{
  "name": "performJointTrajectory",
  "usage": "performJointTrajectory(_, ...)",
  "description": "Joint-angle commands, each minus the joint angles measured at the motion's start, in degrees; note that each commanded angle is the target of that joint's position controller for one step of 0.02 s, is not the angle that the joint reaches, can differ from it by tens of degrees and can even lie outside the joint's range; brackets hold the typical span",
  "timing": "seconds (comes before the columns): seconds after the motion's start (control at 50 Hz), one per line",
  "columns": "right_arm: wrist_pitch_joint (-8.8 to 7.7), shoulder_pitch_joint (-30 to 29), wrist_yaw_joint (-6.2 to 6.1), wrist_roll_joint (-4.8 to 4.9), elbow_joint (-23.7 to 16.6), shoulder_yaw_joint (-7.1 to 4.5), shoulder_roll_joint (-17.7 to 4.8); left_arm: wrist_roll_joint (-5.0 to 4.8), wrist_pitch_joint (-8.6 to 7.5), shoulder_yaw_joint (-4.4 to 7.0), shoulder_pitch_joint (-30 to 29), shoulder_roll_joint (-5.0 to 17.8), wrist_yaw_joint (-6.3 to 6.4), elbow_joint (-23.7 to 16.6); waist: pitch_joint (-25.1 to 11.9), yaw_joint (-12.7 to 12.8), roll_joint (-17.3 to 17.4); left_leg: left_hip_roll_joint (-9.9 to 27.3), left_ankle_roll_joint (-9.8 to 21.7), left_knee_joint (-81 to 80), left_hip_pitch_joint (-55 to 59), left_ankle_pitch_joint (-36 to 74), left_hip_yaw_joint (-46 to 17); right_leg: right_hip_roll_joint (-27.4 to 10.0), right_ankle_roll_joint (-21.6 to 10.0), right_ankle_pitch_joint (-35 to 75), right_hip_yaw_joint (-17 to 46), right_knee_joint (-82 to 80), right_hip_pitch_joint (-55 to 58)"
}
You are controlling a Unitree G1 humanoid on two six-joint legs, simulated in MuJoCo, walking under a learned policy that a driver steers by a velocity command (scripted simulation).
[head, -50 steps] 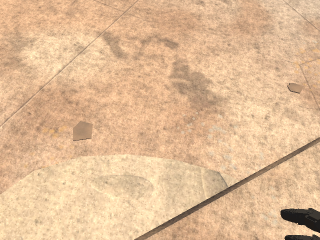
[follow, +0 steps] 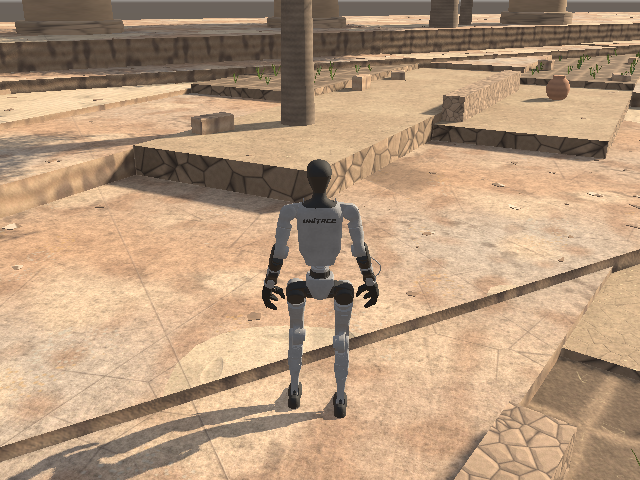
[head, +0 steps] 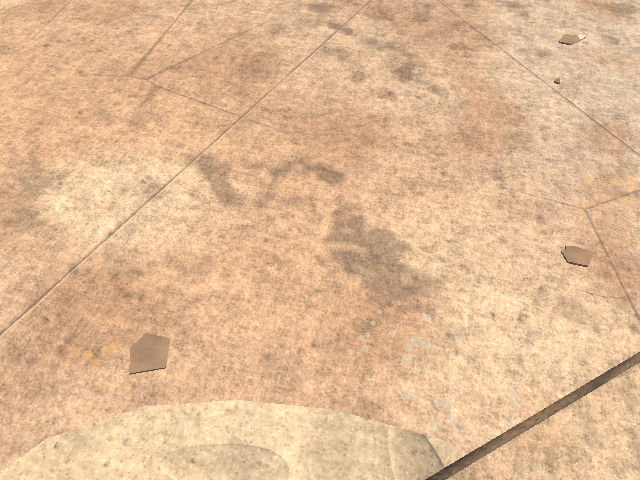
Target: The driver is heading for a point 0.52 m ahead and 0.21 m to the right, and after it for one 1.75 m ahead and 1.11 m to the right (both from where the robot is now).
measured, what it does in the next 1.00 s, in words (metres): climbs, turning right: left foot, then right foot 0.08 m higher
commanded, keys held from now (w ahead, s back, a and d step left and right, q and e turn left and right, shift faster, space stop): w+shift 0.14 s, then w+e+shift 0.64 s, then e+shift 0.22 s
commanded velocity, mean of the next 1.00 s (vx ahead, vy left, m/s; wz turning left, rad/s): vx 0.75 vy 0.00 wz -0.63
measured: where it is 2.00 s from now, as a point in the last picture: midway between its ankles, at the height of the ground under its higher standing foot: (387, 384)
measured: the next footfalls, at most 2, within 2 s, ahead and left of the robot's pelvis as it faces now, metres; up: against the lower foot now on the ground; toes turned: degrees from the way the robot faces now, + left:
left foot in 0.26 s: +0.15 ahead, +0.19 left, +0.00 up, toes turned -1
right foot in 0.66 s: +0.51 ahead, -0.13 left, +0.08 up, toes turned -31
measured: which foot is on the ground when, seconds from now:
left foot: up 0.00-0.24, down 0.26-0.72, up 0.74-1.00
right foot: down 0.00-0.24, up 0.26-0.64, down 0.66-1.00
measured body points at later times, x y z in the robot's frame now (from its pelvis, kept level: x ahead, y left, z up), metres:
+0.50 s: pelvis +0.20 +0.07 -0.01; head +0.20 +0.08 +0.44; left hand +0.42 +0.26 -0.11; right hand +0.09 -0.14 -0.15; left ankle +0.11 +0.19 -0.74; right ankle +0.27 -0.10 -0.58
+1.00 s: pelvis +0.54 -0.05 +0.08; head +0.55 -0.07 +0.53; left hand +0.74 +0.12 -0.04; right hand +0.64 -0.39 +0.08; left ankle +0.79 -0.04 -0.59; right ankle +0.48 -0.10 -0.66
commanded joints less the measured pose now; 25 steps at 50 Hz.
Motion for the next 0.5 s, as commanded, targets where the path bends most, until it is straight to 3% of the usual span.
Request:
performJointTrajectory(0.02,-3.58,-12.42,1.21,1.57,-7.54,-1.25,-6.61,-0.65,-1.92,3.95,5.44,13.70,1.20,-0.95,12.97,3.74,-9.68,3.50,2.82,16.12,-23.14,-5.38,0.03,-25.10,-13.82,-30.46,34.54,-27.55,-0.29)
performJointTrajectory(0.04,-4.65,-11.19,1.70,1.71,-7.05,-1.55,-6.70,-0.24,-2.95,3.66,4.70,11.83,1.23,-1.09,12.68,2.45,-7.00,5.50,3.53,18.77,-29.03,-3.63,-1.28,-24.89,-13.40,-24.58,33.19,-26.49,5.26)
performJointTrajectory(0.08,-6.34,-9.20,2.69,1.64,-5.93,-1.51,-5.95,-0.82,-3.63,3.57,3.79,9.84,0.72,-1.64,8.30,1.51,-4.06,6.95,4.11,14.29,-28.85,-0.08,-0.49,-20.91,-9.90,-13.20,24.15,-24.23,10.90)
performJointTrajectory(0.12,-6.99,-9.52,3.26,1.27,-5.25,-1.05,-3.97,-1.02,-3.53,3.93,3.86,10.18,0.28,-1.98,4.72,1.59,-5.17,4.68,2.74,7.42,-18.28,3.75,3.52,-15.48,-7.57,-6.47,14.90,-23.08,6.62)
performJointTrajectory(0.16,-6.93,-7.77,3.54,0.81,-4.70,-0.43,-2.69,-1.38,-3.16,3.95,3.68,10.31,-0.07,-2.27,4.99,0.29,-7.31,2.04,0.77,3.77,-5.50,5.34,6.61,-13.16,-8.28,-5.27,11.10,-21.99,-3.81)
performJointTrajectory(0.2,-6.91,-0.72,3.30,1.18,-3.23,-0.82,-3.85,-1.63,-2.74,3.75,1.50,10.34,-0.19,-3.25,4.99,-4.57,-6.29,-0.23,0.03,0.12,6.51,7.30,7.87,-12.67,-8.73,-4.87,11.83,-17.10,-12.58)
performJointTrajectory(0.22,-6.90,6.42,2.82,1.38,-1.50,-1.94,-6.12,-1.27,-2.78,3.33,-0.54,9.83,-0.26,-4.31,2.45,-8.77,-5.76,-1.79,0.36,-1.21,15.81,7.14,8.39,-11.33,-7.79,2.95,11.20,-10.64,-17.21)
performJointTrajectory(0.24,-7.03,16.67,2.26,1.43,0.75,-3.43,-9.41,-0.62,-3.00,2.59,-3.99,7.97,-0.58,-5.83,-1.92,-14.77,-3.32,0.13,1.60,-3.89,27.77,6.24,5.55,-8.20,-5.16,12.70,8.24,4.50,-23.61)
performJointTrajectory(0.26,-7.05,25.40,1.76,-0.15,1.95,-4.53,-15.50,1.04,-3.61,0.98,-7.13,1.75,-0.90,-9.17,-6.21,-16.80,12.48,13.42,3.48,-10.48,35.42,-5.84,-12.42,-2.86,-1.30,-0.30,4.36,31.70,-34.05)
performJointTrajectory(0.28,-8.39,22.07,2.59,-2.46,-0.65,-3.36,-15.45,-2.19,-5.25,0.48,-2.12,-1.22,-0.69,-11.19,-8.96,-10.87,16.36,23.34,10.30,-18.97,34.81,-14.38,-38.57,2.64,-1.14,-8.31,11.90,46.31,-43.33)
performJointTrajectory(0.3,-8.86,16.10,3.10,-1.65,-1.54,-2.78,-13.75,-4.89,-5.71,0.64,-1.65,1.55,-0.79,-12.41,-5.61,-8.11,12.98,27.34,12.99,-24.15,30.40,-31.42,-43.74,-2.19,-2.40,-3.73,14.18,54.03,-51.40)
performJointTrajectory(0.32,-9.00,11.69,3.36,-0.39,-2.46,-1.41,-9.37,-4.70,-5.42,0.70,-5.01,3.42,-0.96,-13.77,0.31,-7.34,10.08,25.78,11.10,-23.79,26.73,-27.73,-36.67,-4.64,-2.90,1.23,12.57,58.43,-56.16)
performJointTrajectory(0.34,-8.48,8.91,3.53,-0.61,-2.27,-0.27,-6.60,-3.20,-4.60,0.59,-4.45,2.46,-1.12,-13.31,2.68,-5.31,7.10,23.21,9.17,-22.35,21.81,-19.51,-26.92,-6.68,-2.61,5.50,11.43,60.63,-56.08)
performJointTrajectory(0.36,-8.09,6.76,3.75,-1.52,-2.37,0.47,-4.46,-2.31,-3.51,0.75,-2.91,1.90,-1.44,-12.91,4.33,-3.03,7.40,19.92,7.12,-21.98,15.78,-12.98,-18.63,-8.13,-2.30,8.63,11.27,60.88,-53.67)
performJointTrajectory(0.38,-7.72,6.04,3.77,-2.22,-1.90,1.07,-2.63,-2.35,-2.02,0.89,-0.94,1.27,-2.16,-12.42,4.94,-1.12,8.49,17.87,5.02,-21.52,11.29,-8.12,-11.55,-8.70,-2.05,10.33,10.79,62.82,-51.48)
performJointTrajectory(0.4,-7.58,6.48,3.67,-2.43,-1.66,1.43,-1.69,-2.57,-0.74,0.98,0.36,0.79,-2.71,-12.22,5.07,-0.37,7.65,16.73,3.87,-21.70,8.10,-4.26,-6.10,-8.85,-1.72,11.82,10.10,64.55,-50.37)
performJointTrajectory(0.44,-7.32,6.69,3.19,-3.16,-1.85,1.76,-2.08,-2.15,0.89,1.27,-0.91,0.59,-2.94,-13.69,6.73,0.43,5.40,15.26,3.78,-22.71,2.57,1.92,1.79,-7.81,-0.53,15.31,9.01,64.83,-50.25)
performJointTrajectory(0.5,-7.41,8.56,0.84,-3.58,-3.03,1.99,-4.08,-1.08,1.15,1.68,-9.01,2.03,-2.67,-18.29,9.12,-0.72,3.28,13.39,3.84,-26.33,1.63,10.23,9.50,-6.20,0.87,20.82,5.30,52.65,-49.67)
